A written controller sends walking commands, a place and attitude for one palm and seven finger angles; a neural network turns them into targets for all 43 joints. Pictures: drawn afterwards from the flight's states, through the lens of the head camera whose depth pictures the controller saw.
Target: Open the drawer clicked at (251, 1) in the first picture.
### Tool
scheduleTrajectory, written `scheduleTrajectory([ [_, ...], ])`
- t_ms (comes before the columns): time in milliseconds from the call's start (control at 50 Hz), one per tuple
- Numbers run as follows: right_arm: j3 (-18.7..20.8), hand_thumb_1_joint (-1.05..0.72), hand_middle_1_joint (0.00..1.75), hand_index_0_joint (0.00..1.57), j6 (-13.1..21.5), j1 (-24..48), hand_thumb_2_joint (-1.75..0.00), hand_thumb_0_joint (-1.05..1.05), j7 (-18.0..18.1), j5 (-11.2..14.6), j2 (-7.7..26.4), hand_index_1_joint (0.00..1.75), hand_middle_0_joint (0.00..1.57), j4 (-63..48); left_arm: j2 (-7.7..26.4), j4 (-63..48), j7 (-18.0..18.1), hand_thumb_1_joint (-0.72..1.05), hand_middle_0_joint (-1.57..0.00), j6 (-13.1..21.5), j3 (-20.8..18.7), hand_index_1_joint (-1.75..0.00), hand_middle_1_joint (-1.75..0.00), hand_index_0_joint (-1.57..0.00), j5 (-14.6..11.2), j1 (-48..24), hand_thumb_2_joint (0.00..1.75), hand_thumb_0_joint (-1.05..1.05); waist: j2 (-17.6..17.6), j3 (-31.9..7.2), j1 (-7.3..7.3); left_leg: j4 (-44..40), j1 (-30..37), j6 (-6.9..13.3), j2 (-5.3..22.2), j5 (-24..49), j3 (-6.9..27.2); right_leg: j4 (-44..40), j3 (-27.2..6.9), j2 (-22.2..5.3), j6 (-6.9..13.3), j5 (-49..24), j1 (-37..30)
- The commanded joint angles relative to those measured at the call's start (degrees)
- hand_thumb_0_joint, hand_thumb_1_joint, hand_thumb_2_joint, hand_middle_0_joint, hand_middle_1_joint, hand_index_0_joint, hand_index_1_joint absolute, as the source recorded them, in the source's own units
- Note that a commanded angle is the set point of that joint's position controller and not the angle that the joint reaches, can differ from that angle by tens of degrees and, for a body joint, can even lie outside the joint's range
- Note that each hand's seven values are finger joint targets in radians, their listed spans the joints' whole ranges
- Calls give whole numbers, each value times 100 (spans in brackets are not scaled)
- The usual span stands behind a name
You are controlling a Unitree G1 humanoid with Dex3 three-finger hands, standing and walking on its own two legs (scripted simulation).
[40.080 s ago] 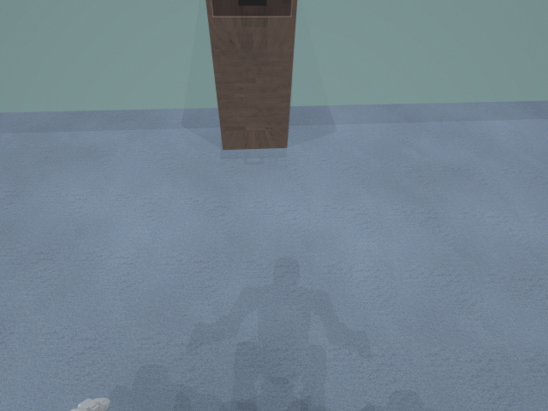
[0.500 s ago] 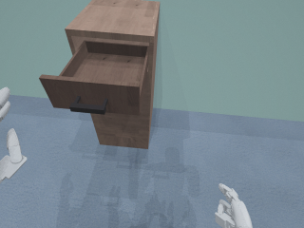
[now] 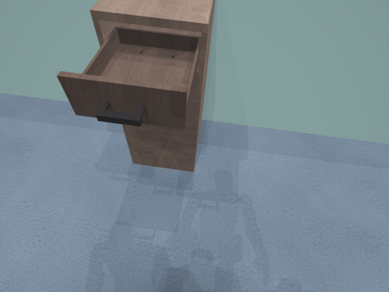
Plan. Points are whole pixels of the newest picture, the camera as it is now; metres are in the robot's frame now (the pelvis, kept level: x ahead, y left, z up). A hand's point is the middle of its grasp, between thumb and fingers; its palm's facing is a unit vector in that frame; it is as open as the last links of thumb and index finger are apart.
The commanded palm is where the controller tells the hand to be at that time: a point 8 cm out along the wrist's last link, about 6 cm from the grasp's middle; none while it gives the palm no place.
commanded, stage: let the arm hang, fingers relaxed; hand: left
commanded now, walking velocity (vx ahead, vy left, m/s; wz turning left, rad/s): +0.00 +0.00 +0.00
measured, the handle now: (122, 112) +0.52 +0.23 +0.02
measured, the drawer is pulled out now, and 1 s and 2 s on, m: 0.29 0.29 0.29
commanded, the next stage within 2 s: look to check the result in 0.62 s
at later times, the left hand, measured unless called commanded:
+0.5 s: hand out of the picture +0.09 +0.21 -0.16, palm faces -0.03 -0.95 -0.30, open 7.4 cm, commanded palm none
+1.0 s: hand out of the picture +0.10 +0.22 -0.15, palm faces -0.05 -0.94 -0.34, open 7.4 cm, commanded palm none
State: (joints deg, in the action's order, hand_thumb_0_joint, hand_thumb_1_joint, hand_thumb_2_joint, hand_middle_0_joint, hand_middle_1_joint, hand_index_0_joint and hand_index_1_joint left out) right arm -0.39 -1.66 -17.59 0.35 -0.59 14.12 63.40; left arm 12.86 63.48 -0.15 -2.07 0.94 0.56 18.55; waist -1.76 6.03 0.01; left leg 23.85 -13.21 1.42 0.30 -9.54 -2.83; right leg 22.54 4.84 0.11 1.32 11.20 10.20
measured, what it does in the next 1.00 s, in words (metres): stands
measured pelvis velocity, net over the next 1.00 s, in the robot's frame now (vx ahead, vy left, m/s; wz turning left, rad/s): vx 0.03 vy -0.02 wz -0.02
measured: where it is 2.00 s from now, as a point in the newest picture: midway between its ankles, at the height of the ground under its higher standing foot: outside the picture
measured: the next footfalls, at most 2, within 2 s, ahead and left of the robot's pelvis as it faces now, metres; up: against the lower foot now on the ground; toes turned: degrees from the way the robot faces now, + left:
none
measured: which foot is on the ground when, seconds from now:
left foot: down 0.00-1.00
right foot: down 0.00-1.00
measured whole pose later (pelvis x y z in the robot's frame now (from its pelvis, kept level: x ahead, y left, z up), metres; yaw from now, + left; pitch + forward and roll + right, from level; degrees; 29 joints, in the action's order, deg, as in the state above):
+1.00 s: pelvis +0.03 -0.02 +0.01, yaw -1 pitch -2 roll +0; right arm 0.4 -0.3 -6.9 0.0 -0.6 18.1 64.5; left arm 18.3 64.6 0.4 0.4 -0.8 0.6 6.7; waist 0.8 4.9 -0.8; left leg 17.0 -6.5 -0.4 1.3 -8.9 -3.5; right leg 17.0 3.9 1.5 2.6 11.1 4.5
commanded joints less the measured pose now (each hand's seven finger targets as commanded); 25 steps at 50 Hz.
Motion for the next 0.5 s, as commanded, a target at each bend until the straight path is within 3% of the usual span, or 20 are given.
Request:
scheduleTrajectory([
  [0, 217, -90, 30, 20, 149, 91, -90, 0, 94, 2, 741, 30, 20, -289, 934, -166, 148, 90, -20, 241, -220, -30, -30, -20, -8, -104, 90, 0, 485, -346, -33, -767, 153, 53, 690, -641, 767, -604, -738, -609, 171, 471, 83],
  [140, 285, -90, 30, 20, 128, 29, -90, 0, 81, -25, 748, 30, 20, -150, 999, -82, 170, 90, -20, 236, -243, -30, -30, -20, 10, -223, 90, 0, 202, -157, -62, -828, 112, 88, 661, -905, 758, -670, -796, -594, 159, 872, 254],
  [260, 298, -90, 30, 20, 147, 231, -90, 0, 42, -32, 758, 30, 20, -132, 1149, -174, 173, 90, -20, 270, -287, -30, -30, -20, 26, -488, 90, 0, -9, -81, -59, -748, 151, 77, 607, -547, 649, -731, -849, -652, 146, 781, 269],
  [400, 294, -90, 30, 20, 213, 565, -90, 0, 32, -33, 883, 30, 20, -185, 1237, -280, 171, 90, -20, 327, -340, -30, -30, -20, 29, -817, 90, 0, 276, -331, -31, -751, 337, 52, 668, 149, 666, -633, -859, -678, 128, -15, -18],
  [480, 266, -90, 30, 20, 236, 699, -90, 0, 29, -42, 947, 30, 20, -166, 1295, -287, 158, 90, -20, 344, -339, -30, -30, -20, 22, -988, 90, 0, 225, -459, -34, -802, 423, 23, 684, 412, 655, -650, -837, -719, 109, -320, -221],
])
